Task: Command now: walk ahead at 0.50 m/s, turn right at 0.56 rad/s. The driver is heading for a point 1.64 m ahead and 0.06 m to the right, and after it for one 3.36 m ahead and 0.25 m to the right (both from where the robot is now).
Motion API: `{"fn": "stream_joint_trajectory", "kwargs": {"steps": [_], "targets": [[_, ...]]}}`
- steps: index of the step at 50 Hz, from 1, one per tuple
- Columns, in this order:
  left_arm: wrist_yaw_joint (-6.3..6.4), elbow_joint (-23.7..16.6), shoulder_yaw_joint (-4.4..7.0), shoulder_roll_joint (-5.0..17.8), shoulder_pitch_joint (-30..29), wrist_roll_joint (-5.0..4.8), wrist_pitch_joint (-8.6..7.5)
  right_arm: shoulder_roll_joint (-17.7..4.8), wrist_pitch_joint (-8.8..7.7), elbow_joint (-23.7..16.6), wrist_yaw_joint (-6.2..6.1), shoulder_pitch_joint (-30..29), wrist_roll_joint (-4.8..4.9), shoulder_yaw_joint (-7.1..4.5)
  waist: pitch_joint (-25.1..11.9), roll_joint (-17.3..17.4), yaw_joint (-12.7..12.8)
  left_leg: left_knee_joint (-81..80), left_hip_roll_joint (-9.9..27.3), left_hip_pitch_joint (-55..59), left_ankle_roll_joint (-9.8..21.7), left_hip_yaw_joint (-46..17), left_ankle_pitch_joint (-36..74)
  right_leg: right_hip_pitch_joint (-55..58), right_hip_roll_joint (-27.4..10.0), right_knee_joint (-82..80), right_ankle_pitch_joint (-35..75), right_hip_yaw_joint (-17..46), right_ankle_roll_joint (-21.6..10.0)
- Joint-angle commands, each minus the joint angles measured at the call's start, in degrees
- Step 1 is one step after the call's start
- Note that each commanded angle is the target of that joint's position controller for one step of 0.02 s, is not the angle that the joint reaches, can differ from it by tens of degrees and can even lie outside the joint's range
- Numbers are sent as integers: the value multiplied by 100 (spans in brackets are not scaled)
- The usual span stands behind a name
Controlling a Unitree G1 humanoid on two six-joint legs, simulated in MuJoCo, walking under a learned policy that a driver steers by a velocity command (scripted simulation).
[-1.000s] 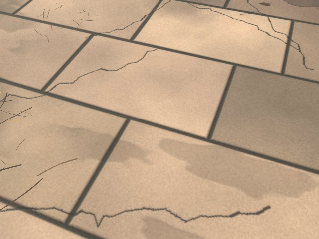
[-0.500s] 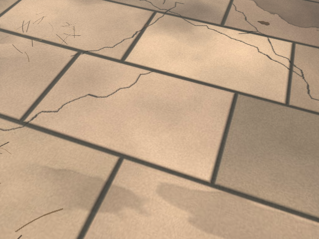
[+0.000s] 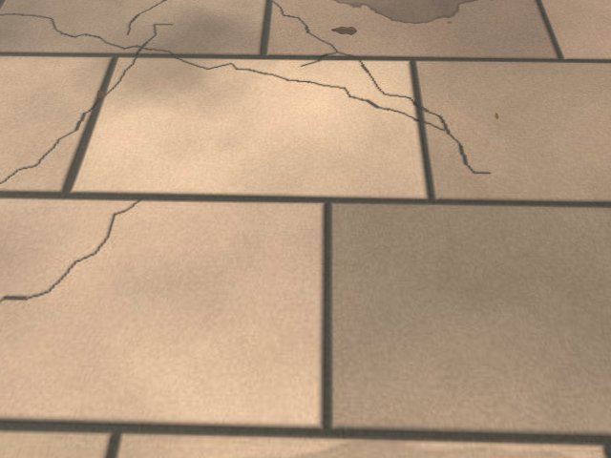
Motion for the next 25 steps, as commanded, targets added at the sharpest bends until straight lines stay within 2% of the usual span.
{"fn": "stream_joint_trajectory", "kwargs": {"steps": [1, 2, 5, 7, 10, 13, 15, 17, 18, 19, 20, 21, 22, 23, 24, 25], "targets": [[59, -252, 174, 608, 570, 23, -99, -744, -303, -661, -5, -456, -124, -163, -729, 120, 206, -15, 404, -2454, 92, -536, 594, 2486, -1530, -1808, 801, 2521, -1142], [85, -345, 163, 627, 437, 96, -106, -760, -232, -679, 9, -313, -143, -184, -694, -173, 26, -140, 452, -2091, 14, -578, 716, 2005, -1493, -1924, 1224, 2455, -1226], [171, -332, 200, 751, 455, 53, -139, -570, -75, -708, -5, -317, -207, -155, -566, -114, -74, -909, 411, -1853, -272, -406, 1048, 1323, -1252, -2094, 1756, 1936, -1212], [246, -260, 222, 847, 615, 33, -127, -434, -46, -833, -8, -750, -219, -94, -432, -179, 67, -1773, 319, -1909, -396, -327, 1773, 1155, -1086, -2117, 1782, 1639, -1068], [287, -117, 194, 787, 868, 18, -101, -254, -89, -910, 69, -1301, -175, 4, -419, -391, 373, -3090, 110, -1416, -384, -231, 3040, 1040, -871, -2070, 1187, 1319, -765], [270, 75, 185, 813, 1177, -1, -105, -376, -147, -1030, 146, -1687, -88, -11, -290, -467, 561, -3602, 35, -1353, -259, -295, 3314, 1369, -1128, -1966, 709, 1593, -719], [276, 161, 186, 809, 1287, -4, -87, -507, -189, -1103, 188, -1782, -91, -52, -226, -488, 560, -3869, 21, -1489, -93, -356, 2967, 1835, -1353, -1712, 735, 1846, -673], [290, 216, 206, 851, 1271, 16, -49, -607, -223, -1101, 207, -1618, -93, -94, -199, -615, 433, -3986, -12, -1376, 91, -324, 2466, 2166, -1532, -1487, 1120, 2028, -589], [293, 216, 208, 853, 1192, 17, -25, -661, -240, -1044, 201, -1357, -96, -129, -268, -671, 268, -4113, -90, -1040, 206, -212, 2286, 2232, -1500, -1240, 1633, 2014, -516], [291, 193, 172, 761, 1116, 27, -9, -798, -256, -882, 174, -803, -125, -215, -585, -598, -22, -4284, -197, -264, 371, -86, 2340, 2216, -1233, -620, 2444, 1826, -390], [286, 103, 78, 563, 1071, 82, -8, -1031, -273, -756, 145, 31, -196, -293, -1344, -339, -397, -4059, 376, 1128, 709, -620, 2535, 1683, -915, 636, 2208, 1540, -200], [289, 57, -36, 209, 1790, 12, -74, -1523, -231, -600, 135, 796, -259, -435, -2264, 988, -345, -4208, 1573, 3327, 1600, -2804, 1684, -284, -78, 2759, 378, 925, 281], [283, 76, -61, 314, 1824, -24, -137, -1209, -188, -429, 205, 1052, -96, -369, -2307, 1677, -411, -5079, 1997, 3663, 1844, -4430, 285, -1430, 119, 3674, -2301, 1102, 376], [262, 21, 48, 752, 1294, -99, -159, -845, -161, -475, 195, 734, -12, -252, -1404, 1006, -476, -5211, 1884, 3029, 1578, -3952, -462, -1972, -230, 4105, -1995, 1229, 337], [257, -89, 40, 764, 834, -75, -170, -712, -107, -562, 170, 356, -64, -194, -882, 562, -394, -5290, 1663, 2289, 1379, -3219, -196, -1979, -512, 4009, -1525, 959, 316], [248, -158, 40, 696, 549, 25, -182, -584, -73, -573, 172, 90, -120, -134, -435, 312, -270, -5485, 1396, 1571, 1309, -2664, 351, -1876, -705, 3611, -1159, 798, 319]]}}
Velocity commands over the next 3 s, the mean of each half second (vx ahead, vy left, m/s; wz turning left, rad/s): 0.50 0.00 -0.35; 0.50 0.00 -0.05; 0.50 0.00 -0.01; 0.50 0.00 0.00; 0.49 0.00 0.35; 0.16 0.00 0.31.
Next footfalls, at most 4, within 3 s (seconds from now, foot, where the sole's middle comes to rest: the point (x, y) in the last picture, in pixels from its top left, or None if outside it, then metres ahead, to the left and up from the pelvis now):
0.40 left None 0.41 0.12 -0.76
0.92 right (388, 354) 0.67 -0.16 -0.76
1.46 left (303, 239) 0.99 0.03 -0.76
2.00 right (403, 169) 1.24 -0.26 -0.76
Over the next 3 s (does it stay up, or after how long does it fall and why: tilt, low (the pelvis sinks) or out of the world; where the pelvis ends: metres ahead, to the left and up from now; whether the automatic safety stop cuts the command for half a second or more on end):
stays up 1.53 -0.14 0.01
